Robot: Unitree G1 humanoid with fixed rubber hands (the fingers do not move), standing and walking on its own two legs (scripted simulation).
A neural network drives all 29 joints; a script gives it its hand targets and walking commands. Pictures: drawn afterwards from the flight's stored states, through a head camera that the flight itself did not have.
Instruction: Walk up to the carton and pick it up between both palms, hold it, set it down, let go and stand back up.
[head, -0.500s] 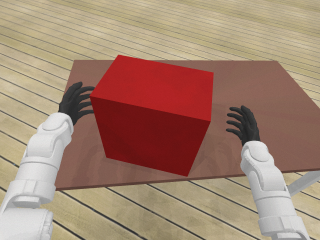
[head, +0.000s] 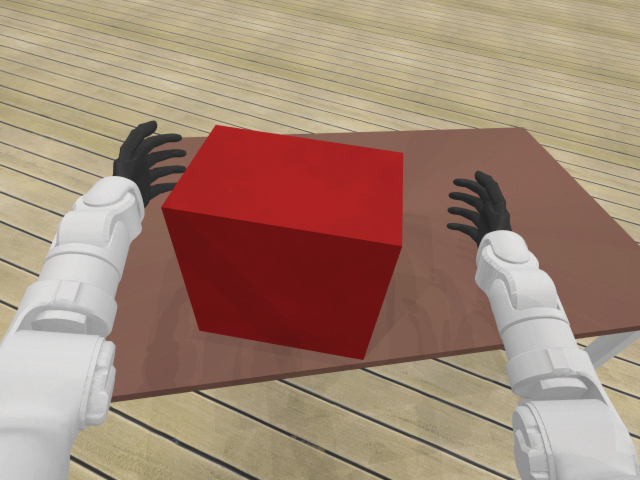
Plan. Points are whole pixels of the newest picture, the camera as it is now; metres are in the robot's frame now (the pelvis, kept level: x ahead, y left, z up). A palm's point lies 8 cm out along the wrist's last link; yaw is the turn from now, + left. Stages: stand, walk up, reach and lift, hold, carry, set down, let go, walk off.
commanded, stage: reach and lift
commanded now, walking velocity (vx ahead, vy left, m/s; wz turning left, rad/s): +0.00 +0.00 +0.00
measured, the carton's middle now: (293, 248) +0.45 -0.05 +0.01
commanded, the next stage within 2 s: none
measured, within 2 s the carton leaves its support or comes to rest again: neither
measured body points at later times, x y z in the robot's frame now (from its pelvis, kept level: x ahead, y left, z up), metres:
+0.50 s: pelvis +0.01 +0.00 +0.00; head +0.02 +0.02 +0.45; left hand +0.47 +0.16 +0.11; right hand +0.35 -0.30 +0.08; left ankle -0.02 +0.09 -0.73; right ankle +0.03 -0.12 -0.73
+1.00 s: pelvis +0.02 -0.01 -0.01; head +0.10 +0.01 +0.44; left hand +0.49 +0.17 +0.04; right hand +0.39 -0.27 +0.03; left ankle -0.02 +0.09 -0.73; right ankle +0.03 -0.12 -0.73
